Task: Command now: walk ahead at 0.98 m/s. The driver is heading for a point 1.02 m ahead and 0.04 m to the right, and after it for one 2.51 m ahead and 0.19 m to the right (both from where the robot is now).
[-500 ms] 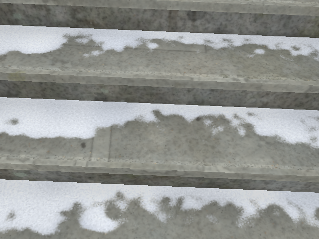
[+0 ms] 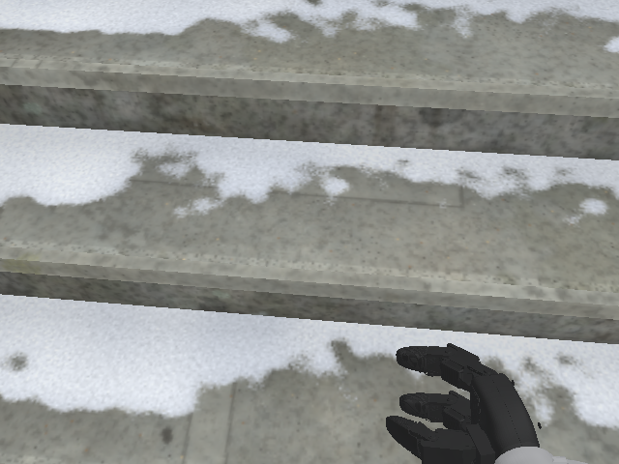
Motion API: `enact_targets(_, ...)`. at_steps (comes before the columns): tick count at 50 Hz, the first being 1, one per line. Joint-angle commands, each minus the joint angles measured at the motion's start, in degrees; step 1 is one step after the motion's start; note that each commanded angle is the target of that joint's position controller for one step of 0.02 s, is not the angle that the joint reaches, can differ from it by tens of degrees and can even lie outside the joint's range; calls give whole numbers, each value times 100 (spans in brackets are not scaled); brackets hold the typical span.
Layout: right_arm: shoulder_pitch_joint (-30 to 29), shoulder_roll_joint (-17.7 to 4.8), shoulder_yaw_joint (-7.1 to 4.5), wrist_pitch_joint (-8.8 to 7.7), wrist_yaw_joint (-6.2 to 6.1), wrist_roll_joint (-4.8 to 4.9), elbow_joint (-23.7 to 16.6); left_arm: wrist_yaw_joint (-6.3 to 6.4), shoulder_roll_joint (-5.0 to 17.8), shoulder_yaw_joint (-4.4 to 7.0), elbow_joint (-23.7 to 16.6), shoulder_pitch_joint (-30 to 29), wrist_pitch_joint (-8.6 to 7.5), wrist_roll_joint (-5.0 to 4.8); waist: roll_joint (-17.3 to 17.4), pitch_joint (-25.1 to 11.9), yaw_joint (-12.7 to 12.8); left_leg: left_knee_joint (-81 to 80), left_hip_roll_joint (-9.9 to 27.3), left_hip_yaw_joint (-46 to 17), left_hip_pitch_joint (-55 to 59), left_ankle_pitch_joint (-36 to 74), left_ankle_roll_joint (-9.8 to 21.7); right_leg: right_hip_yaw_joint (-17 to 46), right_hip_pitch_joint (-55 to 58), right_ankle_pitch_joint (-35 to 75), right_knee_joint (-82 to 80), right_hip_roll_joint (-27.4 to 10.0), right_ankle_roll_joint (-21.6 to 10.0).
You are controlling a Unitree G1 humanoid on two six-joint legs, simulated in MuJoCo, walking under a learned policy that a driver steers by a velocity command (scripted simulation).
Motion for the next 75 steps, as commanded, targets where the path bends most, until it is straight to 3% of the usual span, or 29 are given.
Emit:
enact_targets(1, 2939, -1878, -772, -19, 67, -148, 719, -21, 2095, 638, -987, -859, -235, 239, -607, -2133, -1557, -2676, -457, -1268, 4296, -1168, 151, 585, -317, 8518, 4319, -1055, -663)
enact_targets(2, 3078, -2425, -1013, 24, -65, -211, 1175, -296, 897, 537, -1463, -819, -354, 214, 1957, -1757, -1075, -5221, 1309, -5346, 5478, -613, 891, 927, -3328, 1121, 7409, 586, -189)
enact_targets(3, 2525, -2126, -1071, 21, -64, -130, 1279, -350, 724, 494, -1805, -838, -379, 515, 1129, -1661, -649, -6109, 1693, -7011, 5414, -1428, 855, 1970, -4603, 589, 9751, 672, -329)
enact_targets(7, 3040, -554, -780, -308, 116, -276, 2645, -198, -745, -96, -2920, -2182, -40, 577, -55, 460, 96, -5310, 1025, -2851, 3984, 286, 140, 1575, -7171, -237, 12215, 425, -803)
enact_targets(12, 3156, -740, -609, -569, 249, -180, 2834, 46, -565, -287, -3608, -3530, 231, 223, 191, 968, 355, -6430, 911, -1421, 2997, 1444, -217, 750, -7956, -1670, 11598, 419, -520)
enact_targets(16, 3320, -985, -574, -556, -75, 467, 2587, -31, 171, -340, -3711, -3635, 200, 228, -322, -151, 491, -7420, 326, -451, 1586, 6782, 21, -1093, -2620, -932, 6773, 409, -201)
enact_targets(19, 3128, -2864, -1157, -763, -135, 328, 2137, 17, 784, 24, -3110, -1476, 356, 194, 1404, -2124, 1557, -4212, 1516, -948, 5277, 12263, 319, -488, -2125, -2034, 5328, 601, -390)
enact_targets(21, 2384, -2025, -1212, -854, 63, 46, 1599, -81, 1725, 401, -2560, -884, 167, 382, 204, -1941, 1461, -224, 497, -1180, 4150, 6963, 145, 1807, -1106, -2442, 2735, 62, -823)
enact_targets(22, 2868, -1199, -1163, -875, 234, 5, 1170, 3, 1921, 631, -2160, -1063, 252, 478, -1700, -2071, 842, 2932, -918, -1855, 1579, 2520, -193, 5691, -54, -1550, 730, -1377, -1588)
enact_targets(25, 1605, -105, -742, -688, 188, -347, 97, -101, 437, 374, -1255, -1322, 85, 404, 644, 229, 18, 5309, -279, -1944, -1017, 1833, 274, 4025, -1681, -2746, 749, -1267, -1089)
enact_targets(27, 1266, 436, -431, -381, 73, -277, -199, -121, 118, 310, -707, -834, -36, 526, 322, 745, -128, 6456, -335, -1989, -2257, 803, 411, 2515, -1791, -1673, 657, -1015, -654)
enact_targets(33, -414, -53, -140, -157, -219, -4, -1293, -102, 521, 141, -264, -368, -242, 131, 145, 1274, -525, 2836, 397, -230, -1190, -510, 44, 689, -3319, 1203, -1309, -641, -285)
enact_targets(35, 447, -358, -200, -229, -13, 53, -715, 77, 927, 186, -777, -343, -300, -283, 701, -699, -593, 573, -279, 641, 4178, 1071, -80, 371, -4316, 5777, -1150, -354, -610)
enact_targets(38, 2854, -1387, -753, -32, -22, -17, -128, -15, 2732, 862, -1443, -1169, -478, -50, -718, -2536, -1914, -1782, -470, -182, 4719, -29, 56, 687, -878, 9502, 2793, -1130, -663)
enact_targets(39, 3006, -2022, -1012, -85, 45, -131, 141, -127, 2167, 872, -1660, -1353, -544, 221, -232, -2464, -1755, -2775, -178, -1433, 5167, -396, 314, 906, -1424, 6979, 4968, -510, -472)
enact_targets(40, 2821, -2505, -1232, -34, -70, -182, 449, -336, 1219, 804, -2163, -1241, -607, 130, 2147, -2417, -1220, -5022, 1548, -5536, 6058, 689, 1232, 1280, -3995, 736, 8616, 1168, 13)
enact_targets(41, 2333, -2025, -1234, -57, -25, -197, 404, -335, 714, 639, -2508, -1022, -600, 408, 656, -2451, -691, -5468, 1852, -6260, 5792, -341, 1203, 2105, -4890, 587, 10671, 890, -132)
enact_targets(45, 2767, -556, -897, -381, 109, -304, 1975, -173, -727, 1, -3380, -2139, -82, 538, -49, 334, 100, -5283, 1302, -2737, 4210, 382, 253, 1573, -7693, -758, 12594, 466, -605)
enact_targets(49, 2595, -729, -820, -645, 228, -325, 2363, 123, -430, -40, -3815, -3166, 322, 222, 165, 950, 511, -6584, 1298, -1072, 3017, 1186, -206, 1087, -7878, -1761, 11949, 344, -513)
enact_targets(52, 2674, -958, -713, -590, 112, 85, 2538, 191, -232, -214, -4193, -3858, 408, 202, -24, 973, 697, -7869, 774, 319, 1799, 3510, -386, -19, -5697, -1434, 8451, 310, -491)
enact_targets(56, 2471, -3047, -1214, -818, -255, 407, 1607, -32, 846, 229, -3038, -1169, 485, 201, 880, -2210, 1608, -4758, 1330, 355, 4490, 12476, 78, -805, -1877, -1079, 6391, 936, -371)
enact_targets(58, 1937, -2697, -1371, -771, 38, 320, 1010, -185, 1466, 516, -2982, -806, 324, 211, 756, -2185, 1650, -875, 1108, -164, 5012, 10937, -66, 604, -1475, -1344, 3192, 1201, -635)
enact_targets(59, 1772, -1511, -1129, -820, 311, -158, 633, -194, 1737, 702, -2668, -1329, 271, 223, -1110, -1499, 872, 1824, -167, -648, 2321, 2219, -488, 2642, -582, 1407, 2367, 369, -1150)
enact_targets(61, 1812, -877, -840, -767, 342, -495, -318, -10, 1499, 706, -2727, -1840, 423, 316, -160, -1484, 261, 5320, -336, -1520, -255, 1597, -529, 5736, -490, -1927, 697, -601, -2116)
enact_targets(64, 964, -16, -350, -550, 77, -582, -982, -90, 1000, 566, -1815, -976, 171, 462, 499, 508, -160, 6363, -13, -1387, -2033, 573, -292, 3918, -1726, -1029, 780, -231, -1260)
enact_targets(70, -551, -321, -121, -159, -209, -278, -1989, -50, 1262, 479, -1418, -924, -52, 220, 311, 836, -328, 1866, 521, -349, 61, -331, -355, 2134, -3892, 345, -1608, -115, -870)
enact_targets(72, 741, -696, -370, -187, -246, -25, -1340, 35, 1724, 616, -1705, -1023, -218, -112, 117, -1059, -730, 596, -307, 320, 4646, 591, -355, 1530, -4230, 6621, -745, -202, -883)
enact_targets(74, 2749, -1488, -829, -31, -285, 79, -703, -8, 2814, 1045, -1951, -1597, -403, -61, -712, -2505, -1824, -460, -387, 207, 4703, 136, -347, 1534, -1429, 10338, 1708, -910, -558)
enact_targets(75, 3280, -1989, -1004, -110, -242, -7, -377, -83, 2730, 1156, -2232, -2186, -427, 114, 138, -2521, -2205, -1893, -420, -312, 5146, 5, 71, 1290, -1439, 10104, 4160, -544, -163)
